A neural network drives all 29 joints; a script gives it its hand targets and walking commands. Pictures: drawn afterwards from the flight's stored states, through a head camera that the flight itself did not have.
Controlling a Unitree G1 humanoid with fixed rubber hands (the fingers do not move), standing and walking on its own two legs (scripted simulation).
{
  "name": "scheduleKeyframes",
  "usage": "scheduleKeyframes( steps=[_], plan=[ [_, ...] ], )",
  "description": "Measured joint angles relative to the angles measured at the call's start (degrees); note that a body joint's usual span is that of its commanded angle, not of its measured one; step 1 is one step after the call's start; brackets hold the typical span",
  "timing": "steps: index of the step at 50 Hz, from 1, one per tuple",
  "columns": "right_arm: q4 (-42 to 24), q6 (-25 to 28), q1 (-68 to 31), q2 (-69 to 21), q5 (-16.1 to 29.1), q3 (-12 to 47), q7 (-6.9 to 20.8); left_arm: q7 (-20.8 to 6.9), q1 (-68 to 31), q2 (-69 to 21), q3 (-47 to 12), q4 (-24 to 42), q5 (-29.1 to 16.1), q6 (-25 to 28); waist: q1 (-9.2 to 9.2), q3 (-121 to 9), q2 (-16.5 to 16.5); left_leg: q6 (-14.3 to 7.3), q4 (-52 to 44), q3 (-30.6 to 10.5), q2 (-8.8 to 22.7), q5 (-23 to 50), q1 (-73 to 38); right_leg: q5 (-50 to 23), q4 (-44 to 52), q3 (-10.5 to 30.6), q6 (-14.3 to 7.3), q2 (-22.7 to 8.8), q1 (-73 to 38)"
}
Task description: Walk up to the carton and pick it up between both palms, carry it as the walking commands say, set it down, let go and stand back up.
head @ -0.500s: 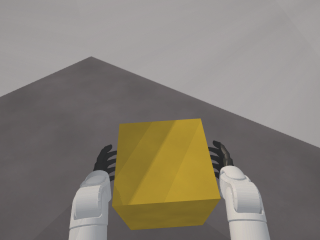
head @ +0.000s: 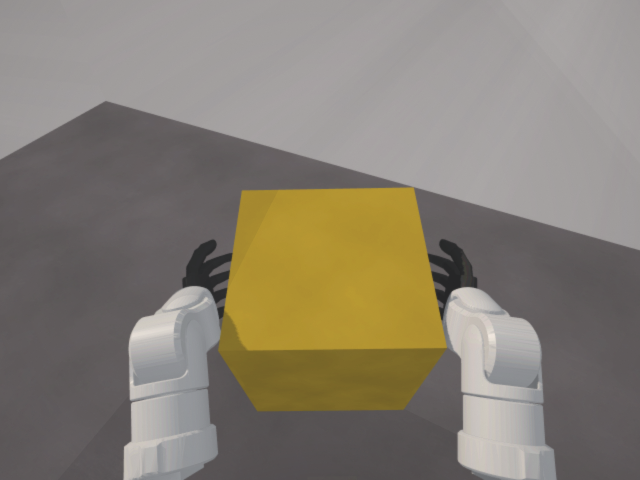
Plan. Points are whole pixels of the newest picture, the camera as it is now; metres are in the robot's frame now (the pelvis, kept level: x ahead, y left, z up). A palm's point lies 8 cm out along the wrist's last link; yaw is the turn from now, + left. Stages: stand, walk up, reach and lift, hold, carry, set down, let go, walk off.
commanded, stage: carry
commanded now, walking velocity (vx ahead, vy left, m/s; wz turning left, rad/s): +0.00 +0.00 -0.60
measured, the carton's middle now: (329, 308) +0.35 +0.00 +0.04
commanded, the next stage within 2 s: none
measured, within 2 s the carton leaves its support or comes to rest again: neither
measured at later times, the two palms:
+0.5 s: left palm (221, 327) +0.29 +0.13 +0.08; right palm (497, 366) +0.23 -0.17 +0.09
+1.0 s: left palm (375, 344) +0.27 -0.05 +0.08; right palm out of the picture +0.10 -0.30 +0.08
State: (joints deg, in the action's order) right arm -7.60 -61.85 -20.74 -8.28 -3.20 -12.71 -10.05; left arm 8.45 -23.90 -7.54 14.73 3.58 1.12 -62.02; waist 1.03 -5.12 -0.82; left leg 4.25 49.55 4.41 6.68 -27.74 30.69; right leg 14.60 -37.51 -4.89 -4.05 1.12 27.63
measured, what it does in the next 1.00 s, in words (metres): steps on the spot, turning right: left foot, then right foot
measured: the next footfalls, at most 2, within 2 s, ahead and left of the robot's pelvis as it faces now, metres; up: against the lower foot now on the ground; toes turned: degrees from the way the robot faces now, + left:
left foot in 0.38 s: -0.01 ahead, +0.15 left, +0.00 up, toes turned -5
right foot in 0.70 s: -0.09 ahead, -0.10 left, +0.00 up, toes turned -27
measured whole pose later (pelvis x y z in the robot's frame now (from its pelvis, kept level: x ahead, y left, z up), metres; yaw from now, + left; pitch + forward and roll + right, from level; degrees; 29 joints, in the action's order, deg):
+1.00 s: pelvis -0.08 +0.01 +0.01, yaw -32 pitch +6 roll +2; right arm -8.2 -58.0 -19.2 -7.3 -1.0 -11.6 -9.5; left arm 7.6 -18.8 -9.7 13.8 7.4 2.8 -57.4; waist -2.2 -2.2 0.1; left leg 5.9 58.9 2.5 4.3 -26.4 35.2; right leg 9.8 -32.7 1.7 -3.7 2.2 28.8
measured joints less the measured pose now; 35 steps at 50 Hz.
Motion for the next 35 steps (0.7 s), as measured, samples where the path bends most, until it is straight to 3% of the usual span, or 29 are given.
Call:
scheduleKeyframes(
  steps=[3, 7, 16, 19, 20, 22, 24, 26, 32, 35],
  plan=[
    [0.2, 0.0, -0.2, 0.5, 1.2, -0.7, -0.2, 0.4, 1.5, -1.3, 0.1, 0.5, 0.3, 1.1, -1.87, 1.2, 1.2, 0.7, 10.0, -1.3, -2.0, -1.8, 3.3, -0.7, 2.0, 1.6, -0.6, -0.5, 0.3],
    [0.0, 1.8, -0.3, 0.3, 2.4, -0.4, -0.2, 0.3, 3.4, -2.5, 0.7, 3.2, 0.6, 2.9, -3.47, 2.3, 1.4, 1.1, 10.6, -1.7, -3.2, -0.6, 3.3, -3.3, 4.4, 4.0, -0.3, -0.3, 1.1],
    [-2.3, 4.1, 1.5, -0.3, 2.8, 1.2, -0.2, -0.3, 5.7, -1.9, -0.4, 6.9, 0.1, 4.2, -1.94, 1.5, 2.9, 0.3, -4.9, -1.1, -6.4, -1.2, -3.8, -7.3, 7.0, 9.1, 1.0, 1.3, 4.0],
    [-2.8, 4.1, 2.0, -0.7, 2.5, 1.3, 0.0, -0.2, 6.2, -1.5, -0.8, 7.7, 0.0, 3.7, -1.51, 0.8, 3.2, -1.4, -17.7, 0.7, -5.9, 6.4, -10.2, -7.1, 4.6, 10.1, 2.1, 2.5, 5.5],
    [-2.7, 4.5, 2.2, -1.2, 2.2, 1.3, 0.1, -0.3, 6.3, -1.0, -1.0, 7.5, -0.3, 3.8, -1.65, 0.9, 3.5, -2.5, -17.5, 0.9, -5.7, 9.5, -10.1, -3.4, 1.4, 9.8, 2.7, 2.6, 6.5],
    [-1.8, 4.5, 3.0, -1.2, 1.5, 2.0, 0.2, -0.1, 7.0, -0.1, -1.4, 6.7, -0.8, 3.4, -0.84, 1.1, 2.9, -4.0, -15.4, 1.7, -4.5, 8.5, -10.6, 6.5, -10.4, 5.7, 4.1, 1.7, 9.2],
    [-0.8, 4.1, 3.8, -0.9, 1.2, 2.5, 0.2, 0.2, 7.2, 0.4, -1.8, 5.6, -1.0, 2.7, 0.28, 1.4, 2.2, -4.2, -16.2, 2.7, -3.0, 7.3, -12.4, 9.1, -20.5, 2.8, 5.3, 0.1, 10.6],
    [-1.0, 3.9, 4.2, -0.8, 1.2, 2.4, 0.2, 0.5, 7.0, 0.6, -2.2, 4.9, -1.3, 2.4, 1.24, 1.7, 1.4, -3.7, -17.3, 3.6, -1.3, 7.5, -13.7, 8.9, -23.6, 1.1, 6.3, -1.1, 10.1],
    [-2.3, 3.5, 2.5, -1.3, 0.1, 1.4, 0.5, 0.5, 4.3, 2.0, -2.9, 4.2, -2.2, 2.6, 1.61, 2.0, -0.8, -1.6, -14.8, 6.2, 3.7, 6.3, -13.1, 7.8, -10.5, -2.6, 6.9, -2.1, 3.0],
    [-2.8, 3.2, 2.6, -1.1, -0.2, 1.5, 0.4, 0.4, 3.6, 1.9, -2.7, 3.9, -2.2, 2.2, 1.45, 1.0, -1.2, 0.0, -9.4, 7.6, 6.0, 4.0, -11.4, -0.9, 4.5, -4.4, 5.9, -1.2, -3.8]
  ],
)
